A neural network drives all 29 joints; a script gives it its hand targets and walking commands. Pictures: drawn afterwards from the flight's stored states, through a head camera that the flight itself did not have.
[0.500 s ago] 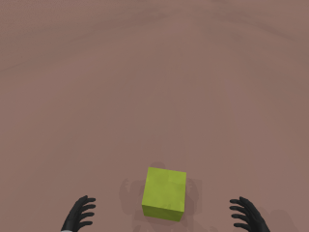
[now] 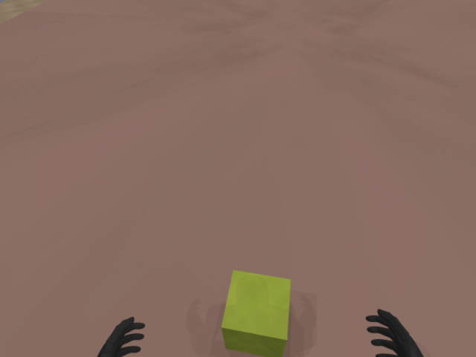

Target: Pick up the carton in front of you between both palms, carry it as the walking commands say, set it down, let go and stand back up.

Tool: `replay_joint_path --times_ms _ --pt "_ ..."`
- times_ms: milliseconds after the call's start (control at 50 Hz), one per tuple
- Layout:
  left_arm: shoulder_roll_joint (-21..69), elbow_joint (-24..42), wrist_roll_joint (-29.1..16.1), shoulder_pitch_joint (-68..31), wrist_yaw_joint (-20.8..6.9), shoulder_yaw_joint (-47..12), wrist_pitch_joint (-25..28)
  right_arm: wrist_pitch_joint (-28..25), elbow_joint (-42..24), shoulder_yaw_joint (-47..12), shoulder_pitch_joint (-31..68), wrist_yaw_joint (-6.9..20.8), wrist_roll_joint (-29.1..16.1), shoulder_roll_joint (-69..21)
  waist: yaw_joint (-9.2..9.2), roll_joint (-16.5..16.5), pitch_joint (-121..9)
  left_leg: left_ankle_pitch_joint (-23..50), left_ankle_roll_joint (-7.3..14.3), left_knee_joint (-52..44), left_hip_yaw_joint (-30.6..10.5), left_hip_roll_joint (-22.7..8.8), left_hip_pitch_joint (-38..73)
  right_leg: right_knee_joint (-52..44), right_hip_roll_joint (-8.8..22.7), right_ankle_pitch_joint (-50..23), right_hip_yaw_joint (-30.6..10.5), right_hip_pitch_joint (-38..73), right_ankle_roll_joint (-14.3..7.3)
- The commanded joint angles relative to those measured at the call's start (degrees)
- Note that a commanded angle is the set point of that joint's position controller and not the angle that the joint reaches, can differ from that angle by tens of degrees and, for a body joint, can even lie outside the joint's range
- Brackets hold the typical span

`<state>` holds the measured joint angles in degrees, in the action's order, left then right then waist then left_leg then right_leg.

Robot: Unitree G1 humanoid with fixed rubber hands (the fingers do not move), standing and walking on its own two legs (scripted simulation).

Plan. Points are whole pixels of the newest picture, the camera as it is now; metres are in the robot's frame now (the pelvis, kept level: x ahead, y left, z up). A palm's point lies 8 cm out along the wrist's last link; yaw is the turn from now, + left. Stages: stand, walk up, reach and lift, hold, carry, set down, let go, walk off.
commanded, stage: stand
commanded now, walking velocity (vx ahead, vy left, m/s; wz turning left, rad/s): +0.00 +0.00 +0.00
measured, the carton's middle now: (257, 315) +0.43 -0.03 -0.65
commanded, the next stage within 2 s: none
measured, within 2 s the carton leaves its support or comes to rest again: neither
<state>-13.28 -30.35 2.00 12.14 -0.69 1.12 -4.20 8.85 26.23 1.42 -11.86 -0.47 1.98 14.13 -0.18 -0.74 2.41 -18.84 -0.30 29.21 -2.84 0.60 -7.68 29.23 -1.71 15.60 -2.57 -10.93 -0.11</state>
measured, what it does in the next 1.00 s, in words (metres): stands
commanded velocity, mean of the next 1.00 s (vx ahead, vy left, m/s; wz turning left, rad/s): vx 0.00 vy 0.00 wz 0.00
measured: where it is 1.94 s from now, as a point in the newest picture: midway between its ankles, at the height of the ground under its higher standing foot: outside the picture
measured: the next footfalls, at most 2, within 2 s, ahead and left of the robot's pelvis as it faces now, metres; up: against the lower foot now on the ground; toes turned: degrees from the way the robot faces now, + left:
none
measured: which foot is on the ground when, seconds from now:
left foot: down 0.00-1.00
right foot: down 0.00-1.00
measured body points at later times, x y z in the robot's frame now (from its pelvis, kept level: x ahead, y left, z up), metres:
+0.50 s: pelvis +0.02 -0.01 +0.00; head +0.03 -0.02 +0.45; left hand +0.15 +0.29 -0.09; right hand +0.17 -0.30 -0.11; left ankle -0.03 +0.12 -0.74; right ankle +0.00 -0.12 -0.74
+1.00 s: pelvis +0.01 -0.01 +0.01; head +0.01 -0.02 +0.46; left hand +0.11 +0.30 -0.10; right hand +0.13 -0.31 -0.11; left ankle -0.03 +0.12 -0.74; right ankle +0.00 -0.12 -0.74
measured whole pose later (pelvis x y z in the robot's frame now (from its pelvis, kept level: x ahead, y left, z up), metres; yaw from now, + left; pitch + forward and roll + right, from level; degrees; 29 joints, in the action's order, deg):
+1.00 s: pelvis +0.01 -0.01 +0.01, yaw +1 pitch -2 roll +0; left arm -20.2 -52.9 1.2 8.6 0.8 2.1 -0.1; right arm -0.6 53.1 0.6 -9.0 -1.5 1.7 21.3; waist 0.3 -1.4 1.2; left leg -15.7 -0.9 22.5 -4.1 0.3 -5.0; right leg 23.8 -1.6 13.5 -1.4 -8.4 -1.0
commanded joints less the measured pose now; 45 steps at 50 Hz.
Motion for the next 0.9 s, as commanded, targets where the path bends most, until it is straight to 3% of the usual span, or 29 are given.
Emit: replay_joint_path --times_ms 0,40,180,320,520,880 --pt "-12.4 0.37 1.76 -1.86 1.4 4.54 2.72 -5.87 1.04 3.16 2.97 -0.87 1.2 9.33 0.23 -0.28 -0.02 -5.27 -0.16 -4.94 -2.43 -1.93 -6.85 -6.63 3.97 6.72 -3.42 -5.54 0.2" --pt "-11.22 -0.68 1.41 -3.23 1.1 4.17 3.51 -7.34 3.03 3.04 3.56 -0.42 1.07 9.76 0.29 0.5 -1.62 -3.67 0.36 -4.96 -3.29 -2.5 -6.29 -6.15 3.73 5.43 -3.51 -5.51 -0.31" --pt "-12.95 -5.14 0.26 -2.25 1.18 4.19 4.56 -9.14 8.9 2.49 2.97 -0.53 0.59 12.12 0.35 1.3 -5.86 13.8 0.35 -2.75 -3.44 -3.67 -2.43 -3.3 4.97 -12.89 -3.41 -0.84 -0.85" --pt "-14.46 -9.05 -0.28 -2.15 1.86 3.91 4.5 -9.35 13.36 2.03 2.57 -1.08 0.26 13.41 0.39 1.16 -6.46 20.97 0.17 -2.81 -3.37 -4.2 -0.62 -3.23 5.7 -19.72 -3.49 1.91 -1.07" --pt "-14.95 -13.29 -0.51 -3.48 2.08 3.31 4.58 -9.61 17.38 1.64 3.43 -1.47 0.05 14.1 0.44 0.41 -5.84 22.24 0.12 -4.58 -3.65 -4.66 0.09 -4.31 6.12 -21.26 -3.56 3.82 -1.21" --pt "-16.07 -18.83 -0.74 -5.22 1.77 2.99 4.71 -10.04 23.06 1.12 4.5 -1.35 -0.19 15.56 0.54 0.52 -3.27 15.88 0.63 -9.11 -4.61 -5.31 -0.04 -8.15 6.53 -15.31 -4.38 4.56 -1.29"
